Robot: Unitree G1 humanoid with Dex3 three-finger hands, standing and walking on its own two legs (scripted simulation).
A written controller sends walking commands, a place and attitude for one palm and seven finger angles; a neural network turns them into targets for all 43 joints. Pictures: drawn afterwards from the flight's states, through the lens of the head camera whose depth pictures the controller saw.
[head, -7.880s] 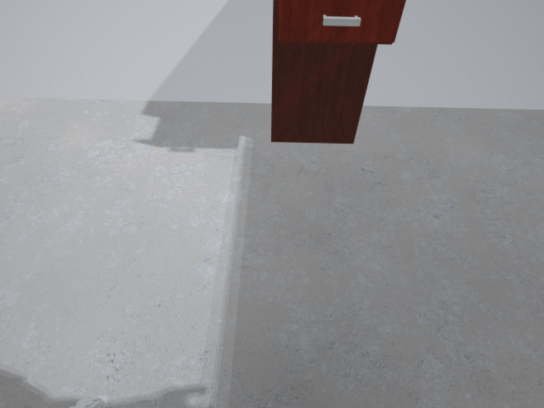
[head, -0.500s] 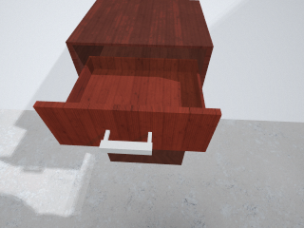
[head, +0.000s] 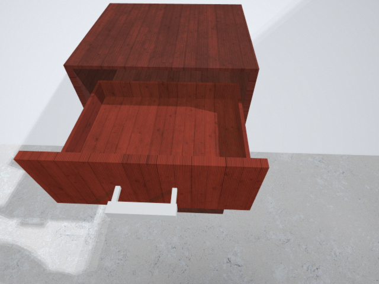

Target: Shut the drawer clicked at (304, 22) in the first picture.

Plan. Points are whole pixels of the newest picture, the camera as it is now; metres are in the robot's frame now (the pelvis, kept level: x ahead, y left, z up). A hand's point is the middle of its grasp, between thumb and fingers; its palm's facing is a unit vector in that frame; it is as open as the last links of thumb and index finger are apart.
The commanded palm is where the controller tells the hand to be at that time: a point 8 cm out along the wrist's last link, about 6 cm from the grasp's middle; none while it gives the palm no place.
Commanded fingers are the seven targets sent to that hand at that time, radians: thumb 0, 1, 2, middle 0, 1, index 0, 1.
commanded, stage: come to a stop and stand still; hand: left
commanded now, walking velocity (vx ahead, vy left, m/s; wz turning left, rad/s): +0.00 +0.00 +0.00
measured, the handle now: (144, 201) +0.27 +0.11 +0.05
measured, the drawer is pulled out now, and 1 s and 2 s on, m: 0.30 0.30 0.30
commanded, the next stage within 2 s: look again from close up in 0.24 s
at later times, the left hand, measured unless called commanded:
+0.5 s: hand out of the picture +0.02 +0.17 -0.16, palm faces +0.03 -0.97 -0.25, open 7.3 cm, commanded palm none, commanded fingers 0.00 0.90 0.90 -0.20 -0.30 -0.20 -0.30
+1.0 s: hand out of the picture +0.01 +0.16 -0.16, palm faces +0.10 -0.97 -0.22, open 7.3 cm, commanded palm +0.07 +0.21 -0.06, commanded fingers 0.00 0.90 0.90 -0.26 -0.37 -0.26 -0.37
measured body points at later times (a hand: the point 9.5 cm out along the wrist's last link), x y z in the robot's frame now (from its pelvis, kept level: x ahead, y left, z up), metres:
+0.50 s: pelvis +0.00 -0.01 +0.00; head +0.01 -0.02 +0.45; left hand +0.02 +0.22 -0.14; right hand +0.00 -0.24 -0.16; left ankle -0.08 +0.10 -0.73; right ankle +0.01 -0.14 -0.73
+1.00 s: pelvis -0.02 -0.02 +0.00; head +0.00 -0.02 +0.45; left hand +0.01 +0.21 -0.14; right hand -0.03 -0.23 -0.16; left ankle -0.08 +0.10 -0.73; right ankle +0.01 -0.14 -0.73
